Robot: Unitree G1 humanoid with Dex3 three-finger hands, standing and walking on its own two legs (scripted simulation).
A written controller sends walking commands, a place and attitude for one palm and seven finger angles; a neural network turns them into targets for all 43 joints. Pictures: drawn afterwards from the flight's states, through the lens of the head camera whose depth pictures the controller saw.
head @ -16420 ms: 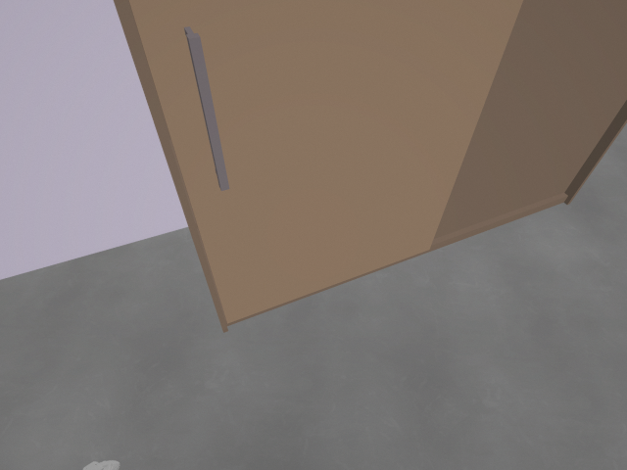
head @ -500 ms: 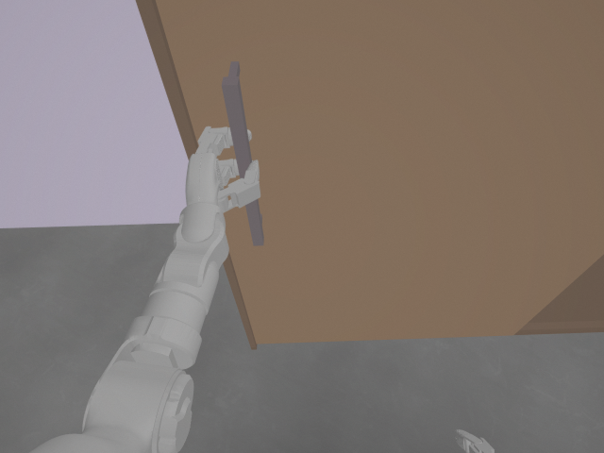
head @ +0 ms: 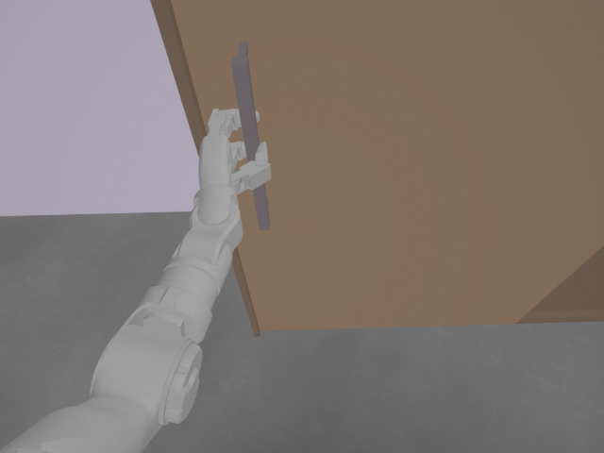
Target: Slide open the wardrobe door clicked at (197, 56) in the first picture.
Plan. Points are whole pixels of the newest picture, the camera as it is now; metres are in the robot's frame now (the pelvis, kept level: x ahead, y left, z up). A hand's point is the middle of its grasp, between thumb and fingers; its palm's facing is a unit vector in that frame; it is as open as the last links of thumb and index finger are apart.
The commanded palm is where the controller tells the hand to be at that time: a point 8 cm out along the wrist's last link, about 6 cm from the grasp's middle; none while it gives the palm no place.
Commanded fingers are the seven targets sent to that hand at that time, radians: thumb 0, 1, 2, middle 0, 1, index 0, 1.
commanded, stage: tug the door sideways, standing still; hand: left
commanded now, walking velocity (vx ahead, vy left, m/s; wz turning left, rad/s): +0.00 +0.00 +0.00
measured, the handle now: (255, 152) +0.53 +0.09 +0.09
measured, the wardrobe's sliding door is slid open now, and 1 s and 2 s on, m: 0.00 0.02 0.27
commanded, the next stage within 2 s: step sideways, sliding the door along in 0.08 s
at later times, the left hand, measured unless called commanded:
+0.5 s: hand (261, 165) +0.46 +0.08 +0.13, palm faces +0.05 -0.98 -0.19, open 6.9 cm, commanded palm +0.44 +0.08 +0.13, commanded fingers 0.00 0.90 0.90 -0.45 -1.40 -0.45 -1.40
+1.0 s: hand (286, 165) +0.47 +0.04 +0.12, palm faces +0.33 -0.92 -0.22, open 7.0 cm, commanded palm +0.44 +0.00 +0.13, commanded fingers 0.00 0.90 0.90 -0.45 -1.40 -0.45 -1.40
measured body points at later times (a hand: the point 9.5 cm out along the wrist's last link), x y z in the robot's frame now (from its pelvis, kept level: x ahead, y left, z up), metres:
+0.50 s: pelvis +0.02 -0.03 +0.00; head +0.06 -0.06 +0.44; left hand +0.45 +0.13 +0.14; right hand +0.11 -0.26 -0.14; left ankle -0.01 +0.12 -0.72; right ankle +0.00 -0.12 -0.72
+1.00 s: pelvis +0.07 -0.17 -0.01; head +0.15 -0.19 +0.43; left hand +0.44 +0.09 +0.13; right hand +0.29 -0.35 -0.14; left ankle +0.00 +0.03 -0.70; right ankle +0.14 -0.27 -0.72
